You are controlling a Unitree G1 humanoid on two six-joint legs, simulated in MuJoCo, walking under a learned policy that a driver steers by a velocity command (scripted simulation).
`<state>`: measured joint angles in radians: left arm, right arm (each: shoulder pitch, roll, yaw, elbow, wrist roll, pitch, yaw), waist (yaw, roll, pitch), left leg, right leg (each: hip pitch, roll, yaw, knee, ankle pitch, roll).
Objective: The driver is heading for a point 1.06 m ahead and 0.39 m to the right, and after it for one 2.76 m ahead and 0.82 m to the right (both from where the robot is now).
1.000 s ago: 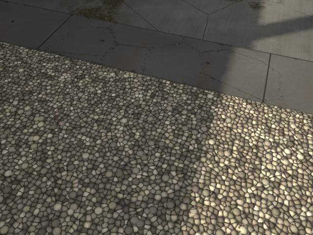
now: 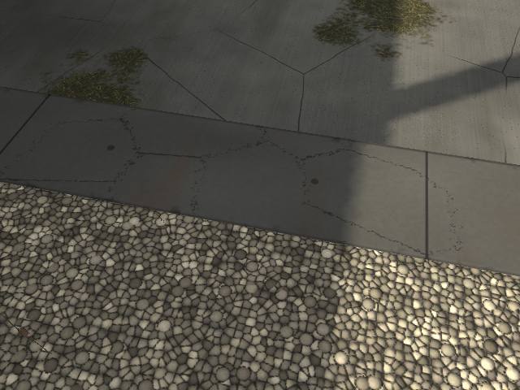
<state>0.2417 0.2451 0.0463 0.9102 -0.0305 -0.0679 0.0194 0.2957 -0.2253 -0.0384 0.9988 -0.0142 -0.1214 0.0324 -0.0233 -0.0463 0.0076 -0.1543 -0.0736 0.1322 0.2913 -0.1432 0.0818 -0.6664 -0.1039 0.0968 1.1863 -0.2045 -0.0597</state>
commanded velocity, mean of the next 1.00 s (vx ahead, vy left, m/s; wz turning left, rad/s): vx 0.50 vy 0.00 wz -0.52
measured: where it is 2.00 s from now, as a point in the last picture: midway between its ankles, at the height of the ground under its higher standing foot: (373, 301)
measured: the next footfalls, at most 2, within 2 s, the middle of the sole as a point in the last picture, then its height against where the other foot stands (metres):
right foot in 0.34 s outside the picture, level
left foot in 0.82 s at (297, 335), level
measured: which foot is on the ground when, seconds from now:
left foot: down 0.00-0.32, up 0.34-0.80, down 0.82-1.00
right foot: up 0.00-0.32, down 0.34-0.82, up 0.84-1.00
